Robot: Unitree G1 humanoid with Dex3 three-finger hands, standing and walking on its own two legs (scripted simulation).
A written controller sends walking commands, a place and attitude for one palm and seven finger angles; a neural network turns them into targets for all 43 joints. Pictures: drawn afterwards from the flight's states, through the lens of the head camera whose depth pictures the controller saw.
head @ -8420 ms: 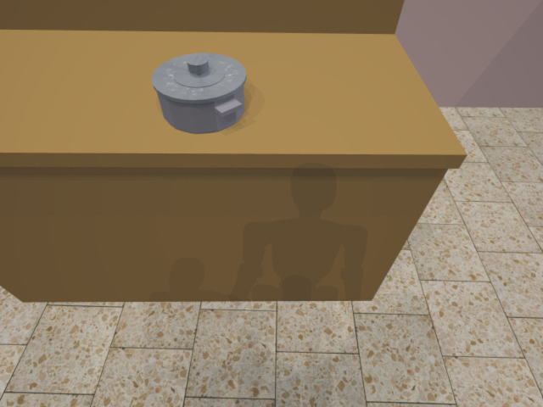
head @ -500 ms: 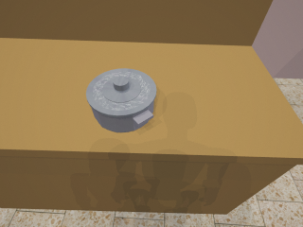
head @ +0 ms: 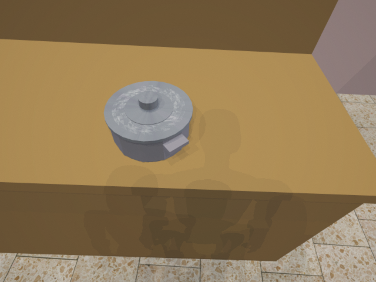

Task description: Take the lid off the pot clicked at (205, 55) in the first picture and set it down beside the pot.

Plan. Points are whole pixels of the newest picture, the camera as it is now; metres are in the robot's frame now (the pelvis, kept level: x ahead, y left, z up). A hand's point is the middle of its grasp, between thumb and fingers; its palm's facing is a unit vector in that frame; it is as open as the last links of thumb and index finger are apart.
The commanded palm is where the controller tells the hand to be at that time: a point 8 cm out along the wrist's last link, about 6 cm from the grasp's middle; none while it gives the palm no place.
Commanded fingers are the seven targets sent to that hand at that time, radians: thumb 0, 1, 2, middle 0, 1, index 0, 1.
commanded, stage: lift the closed hand beside the body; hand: left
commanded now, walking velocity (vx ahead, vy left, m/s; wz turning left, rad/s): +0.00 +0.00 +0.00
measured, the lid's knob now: (148, 100) +0.46 +0.13 +0.13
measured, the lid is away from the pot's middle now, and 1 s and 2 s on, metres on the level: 0.00 0.00 0.00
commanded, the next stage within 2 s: raise the hand higher, near the body in 0.70 s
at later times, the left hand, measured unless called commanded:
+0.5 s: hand out of the picture +0.10 +0.19 -0.01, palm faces +0.25 -0.93 -0.28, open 4.3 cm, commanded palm +0.06 +0.24 +0.03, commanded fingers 0.00 0.90 0.90 -1.17 -1.36 -1.17 -1.36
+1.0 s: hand (54, 267) +0.13 +0.22 +0.08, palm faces +0.28 -0.85 -0.44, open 3.1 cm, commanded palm +0.07 +0.25 +0.12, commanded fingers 0.00 0.90 0.90 -1.30 -1.50 -1.30 -1.50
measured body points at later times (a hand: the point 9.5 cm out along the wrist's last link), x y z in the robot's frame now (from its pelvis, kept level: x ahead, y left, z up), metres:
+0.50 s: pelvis -0.03 -0.02 +0.00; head -0.02 -0.02 +0.45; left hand +0.09 +0.24 +0.01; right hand +0.21 -0.23 -0.05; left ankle -0.01 +0.09 -0.74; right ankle -0.01 -0.13 -0.74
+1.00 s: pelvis +0.00 -0.01 +0.00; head +0.01 -0.03 +0.45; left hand +0.11 +0.26 +0.10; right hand +0.20 -0.23 -0.09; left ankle -0.01 +0.09 -0.74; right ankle -0.01 -0.13 -0.74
